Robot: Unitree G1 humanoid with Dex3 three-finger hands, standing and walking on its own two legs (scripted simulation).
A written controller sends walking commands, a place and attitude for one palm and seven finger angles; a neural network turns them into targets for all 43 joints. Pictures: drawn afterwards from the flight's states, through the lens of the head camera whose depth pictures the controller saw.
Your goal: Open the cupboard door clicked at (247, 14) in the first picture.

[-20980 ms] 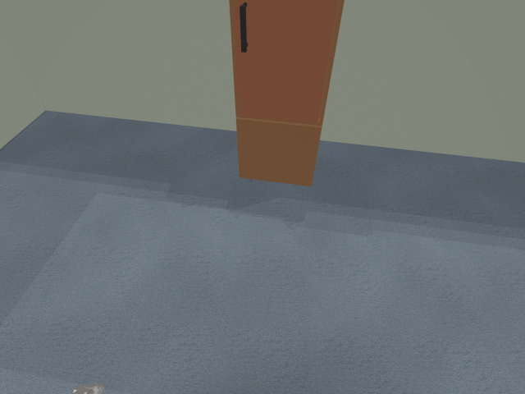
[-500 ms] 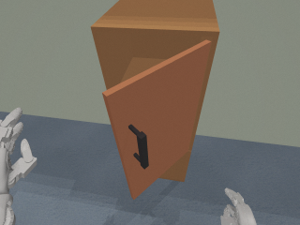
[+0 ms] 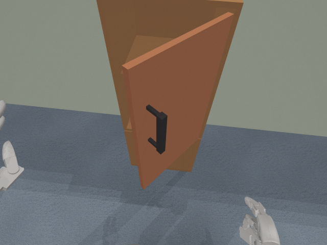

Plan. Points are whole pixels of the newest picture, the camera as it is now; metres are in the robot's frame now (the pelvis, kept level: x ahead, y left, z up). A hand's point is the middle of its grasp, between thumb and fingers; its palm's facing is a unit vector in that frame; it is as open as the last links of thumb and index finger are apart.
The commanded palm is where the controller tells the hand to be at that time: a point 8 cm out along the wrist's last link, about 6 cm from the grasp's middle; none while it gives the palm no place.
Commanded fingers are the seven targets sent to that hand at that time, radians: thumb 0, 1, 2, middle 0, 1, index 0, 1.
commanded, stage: step back with the hand held close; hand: left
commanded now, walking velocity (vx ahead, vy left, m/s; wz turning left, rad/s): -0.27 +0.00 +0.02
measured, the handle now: (156, 130) +0.38 +0.05 +0.05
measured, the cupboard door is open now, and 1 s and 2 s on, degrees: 52 52 52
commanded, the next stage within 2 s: stop stepping back and stand still in 0.68 s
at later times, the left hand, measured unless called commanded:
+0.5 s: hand (3, 210) +0.14 +0.25 +0.17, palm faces +0.39 -0.79 -0.46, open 7.4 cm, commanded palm +0.07 +0.29 +0.19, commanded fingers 0.00 0.90 0.90 -0.20 -0.30 -0.20 -0.30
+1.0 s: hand out of the picture +0.00 +0.24 +0.17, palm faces +0.36 -0.79 -0.50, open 7.4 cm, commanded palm -0.05 +0.28 +0.19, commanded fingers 0.00 0.90 0.90 -0.20 -0.30 -0.20 -0.30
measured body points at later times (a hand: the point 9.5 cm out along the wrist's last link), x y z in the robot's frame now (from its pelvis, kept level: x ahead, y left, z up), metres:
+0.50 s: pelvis -0.07 +0.00 +0.00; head -0.03 +0.00 +0.45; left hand +0.11 +0.29 +0.19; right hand +0.12 -0.23 -0.09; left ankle +0.04 +0.09 -0.72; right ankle -0.10 -0.12 -0.73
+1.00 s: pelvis -0.20 -0.02 +0.00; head -0.18 -0.01 +0.45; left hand -0.03 +0.27 +0.20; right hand -0.02 -0.24 -0.08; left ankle -0.08 +0.09 -0.71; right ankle -0.25 -0.11 -0.73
